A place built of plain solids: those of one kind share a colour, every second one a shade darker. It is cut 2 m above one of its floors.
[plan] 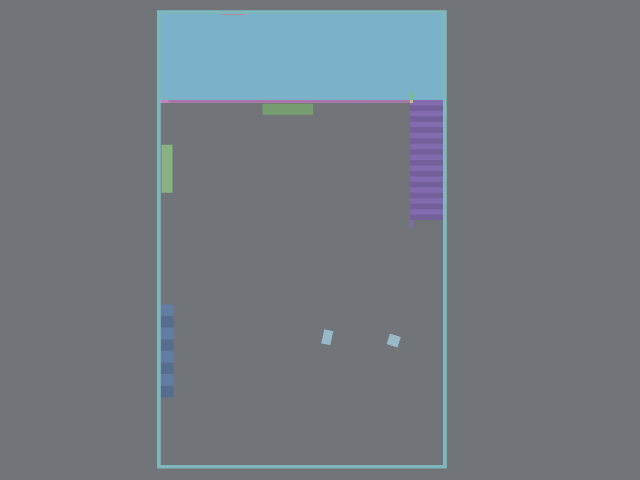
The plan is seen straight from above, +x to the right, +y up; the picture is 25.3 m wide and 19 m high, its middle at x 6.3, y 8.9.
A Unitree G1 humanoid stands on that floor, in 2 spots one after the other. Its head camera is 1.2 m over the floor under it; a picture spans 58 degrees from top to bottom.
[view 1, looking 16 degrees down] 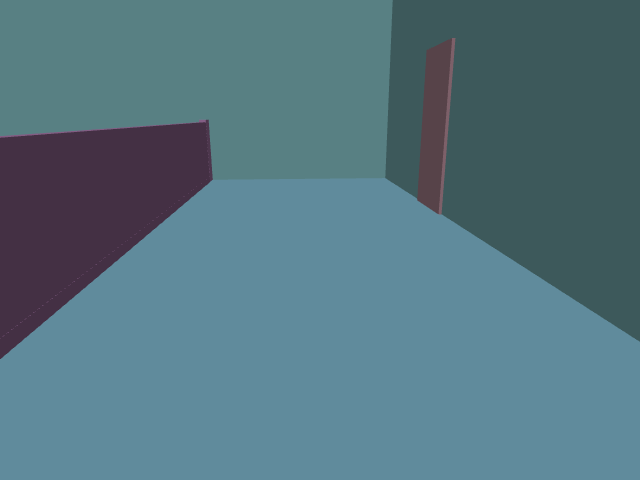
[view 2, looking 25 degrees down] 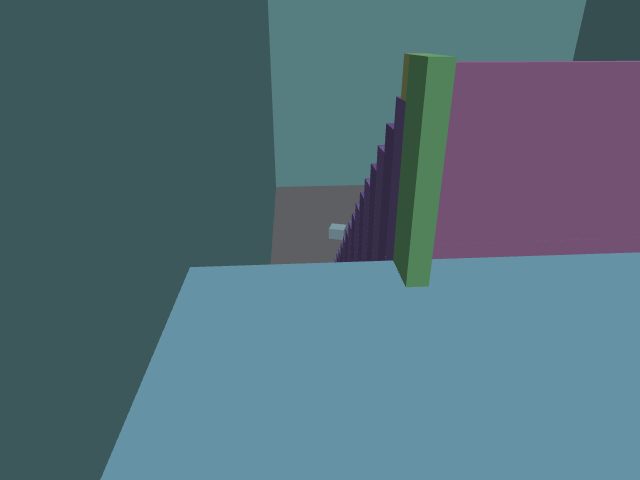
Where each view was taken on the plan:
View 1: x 8.57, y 15.94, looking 176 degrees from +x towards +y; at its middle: gal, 4.35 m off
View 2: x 10.57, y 16.69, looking -94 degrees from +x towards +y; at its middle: ground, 12.78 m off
